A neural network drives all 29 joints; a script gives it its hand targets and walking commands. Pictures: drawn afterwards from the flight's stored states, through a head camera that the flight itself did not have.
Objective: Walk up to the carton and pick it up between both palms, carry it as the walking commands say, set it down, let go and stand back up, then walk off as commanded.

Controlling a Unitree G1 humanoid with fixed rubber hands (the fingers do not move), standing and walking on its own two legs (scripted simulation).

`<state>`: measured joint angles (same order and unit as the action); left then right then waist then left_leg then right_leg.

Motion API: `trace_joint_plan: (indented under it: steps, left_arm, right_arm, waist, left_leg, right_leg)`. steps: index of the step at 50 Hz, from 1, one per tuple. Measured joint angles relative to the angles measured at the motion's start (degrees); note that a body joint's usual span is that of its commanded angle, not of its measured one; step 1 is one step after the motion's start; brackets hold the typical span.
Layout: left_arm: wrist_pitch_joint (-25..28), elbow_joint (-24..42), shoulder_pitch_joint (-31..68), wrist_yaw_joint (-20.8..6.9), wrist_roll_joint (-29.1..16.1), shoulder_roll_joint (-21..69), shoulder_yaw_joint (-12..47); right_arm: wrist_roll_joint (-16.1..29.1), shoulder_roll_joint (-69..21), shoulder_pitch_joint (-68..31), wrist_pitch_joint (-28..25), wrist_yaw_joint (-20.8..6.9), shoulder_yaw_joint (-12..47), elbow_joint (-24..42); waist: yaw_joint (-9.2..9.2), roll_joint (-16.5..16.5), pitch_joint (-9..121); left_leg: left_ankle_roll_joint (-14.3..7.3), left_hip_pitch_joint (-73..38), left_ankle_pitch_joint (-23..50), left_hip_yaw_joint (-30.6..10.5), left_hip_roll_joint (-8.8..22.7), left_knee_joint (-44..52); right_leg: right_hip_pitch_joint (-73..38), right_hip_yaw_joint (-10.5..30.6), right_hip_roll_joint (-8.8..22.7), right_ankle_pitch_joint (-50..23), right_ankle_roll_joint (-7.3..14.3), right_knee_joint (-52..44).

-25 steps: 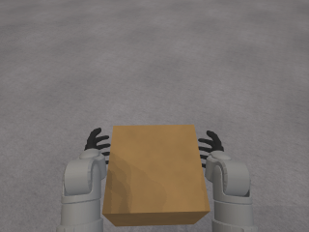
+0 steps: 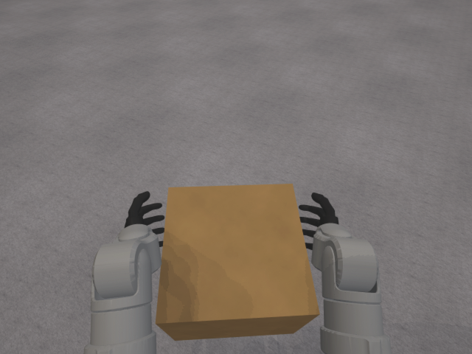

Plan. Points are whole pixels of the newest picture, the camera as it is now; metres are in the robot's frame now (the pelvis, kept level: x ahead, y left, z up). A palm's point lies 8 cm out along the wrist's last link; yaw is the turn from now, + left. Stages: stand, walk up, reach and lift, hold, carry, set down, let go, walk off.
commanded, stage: carry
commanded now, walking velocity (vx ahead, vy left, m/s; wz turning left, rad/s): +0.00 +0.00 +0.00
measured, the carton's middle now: (233, 263) +0.30 +0.01 +0.00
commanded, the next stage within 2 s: hold in 1.68 s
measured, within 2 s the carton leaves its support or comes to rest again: neither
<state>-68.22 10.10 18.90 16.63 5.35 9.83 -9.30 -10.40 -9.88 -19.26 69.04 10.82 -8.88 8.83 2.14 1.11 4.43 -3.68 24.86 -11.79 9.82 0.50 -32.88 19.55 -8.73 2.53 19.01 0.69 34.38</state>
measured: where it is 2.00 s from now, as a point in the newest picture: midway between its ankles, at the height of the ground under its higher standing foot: outside the picture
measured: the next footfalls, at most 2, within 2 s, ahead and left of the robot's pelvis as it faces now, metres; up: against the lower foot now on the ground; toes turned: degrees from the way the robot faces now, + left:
left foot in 0.16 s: +0.06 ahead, +0.15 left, +0.00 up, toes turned -13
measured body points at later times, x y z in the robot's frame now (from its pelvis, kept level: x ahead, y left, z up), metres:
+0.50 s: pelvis -0.04 +0.07 +0.01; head -0.06 +0.07 +0.46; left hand +0.25 +0.23 +0.09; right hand +0.27 -0.07 +0.09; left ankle +0.02 +0.15 -0.72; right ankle -0.01 -0.09 -0.72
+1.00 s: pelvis -0.03 +0.04 +0.01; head -0.04 +0.04 +0.46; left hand +0.28 +0.19 +0.08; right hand +0.28 -0.11 +0.08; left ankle +0.02 +0.16 -0.72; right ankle -0.01 -0.09 -0.72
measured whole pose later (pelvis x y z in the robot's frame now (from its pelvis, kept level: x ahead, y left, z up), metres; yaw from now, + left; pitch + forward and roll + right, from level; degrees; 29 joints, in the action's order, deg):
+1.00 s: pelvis -0.03 +0.04 +0.01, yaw +0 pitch +3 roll +0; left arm -63.3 3.2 18.1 12.6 9.3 9.6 -8.9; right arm -9.3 -9.6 -18.4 65.4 12.2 -9.4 3.8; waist 0.0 0.5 5.3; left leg -0.6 21.0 -10.5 7.2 3.0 -28.8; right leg 19.2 -8.2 5.2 13.2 -1.0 30.0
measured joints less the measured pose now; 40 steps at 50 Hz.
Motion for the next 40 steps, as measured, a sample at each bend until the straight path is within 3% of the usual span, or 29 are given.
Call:
trace_joint_plan:
  steps: [3, 9, 14, 22, 29, 40]
  left_arm:
    - [0.1, -2.7, 0.1, -1.4, 0.8, 0.0, 0.6]
    - [0.8, -2.6, 0.7, -4.6, 3.4, 0.2, -0.1]
    - [0.1, -2.0, -1.1, -3.9, 3.1, -0.4, 0.2]
    - [-0.7, -1.8, -1.1, -0.5, 0.9, -0.4, 0.4]
    - [-0.4, -3.4, -0.1, -0.5, 1.1, -0.1, 0.3]
    - [2.8, -6.5, 0.0, -3.4, 3.5, 0.0, 0.1]
  right_arm:
    - [1.2, 0.6, 2.2, 1.1, 1.9, 0.7, 0.9]
    - [4.1, 0.4, 1.3, 1.7, 4.9, 0.3, 2.1]
    - [3.7, 0.3, 0.9, 1.6, 4.2, 0.7, -0.3]
    - [1.5, 0.0, 0.2, 0.7, 1.1, -0.4, -2.6]
    - [1.5, 0.2, 0.6, 0.3, 1.0, -1.0, -2.8]
    - [1.7, 0.2, 0.7, -1.5, 2.0, -1.0, -4.2]
  waist:
    - [-1.69, 0.6, 0.4]
    - [-4.79, -0.2, 0.5]
    - [-3.13, -1.6, 0.7]
    - [-0.31, -2.2, 1.2]
    - [-0.79, -1.9, 1.6]
    - [-2.32, -0.8, 1.2]
  left_leg:
    - [2.3, 0.6, -5.1, -1.3, 0.1, -3.3]
    - [3.9, -3.8, -0.4, -3.2, 1.6, 3.1]
    - [1.9, -4.0, 0.8, -2.3, 0.7, 3.6]
    - [0.9, -4.4, 2.5, -2.3, 0.1, 5.5]
    - [0.8, -4.2, 2.7, -2.2, 0.0, 5.6]
    - [1.9, -3.8, 2.0, -2.3, 1.4, 4.7]
  right_leg:
    - [-0.2, 0.0, 0.9, -1.9, 1.1, -1.1]
    - [1.3, 0.7, 3.4, -2.8, -1.3, 0.0]
    - [0.4, 1.2, 4.4, -4.8, -2.8, -2.2]
    - [-0.5, 0.8, 4.8, -6.1, -3.6, -4.8]
    - [-0.5, 0.9, 4.9, -7.6, -3.7, -5.4]
    - [-0.3, 0.8, 3.6, -6.8, -2.6, -5.0]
